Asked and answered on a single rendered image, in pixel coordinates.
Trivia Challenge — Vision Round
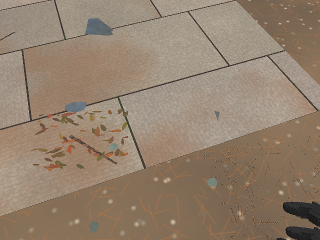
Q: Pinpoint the right robot hand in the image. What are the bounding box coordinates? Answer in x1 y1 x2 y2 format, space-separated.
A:
276 201 320 240

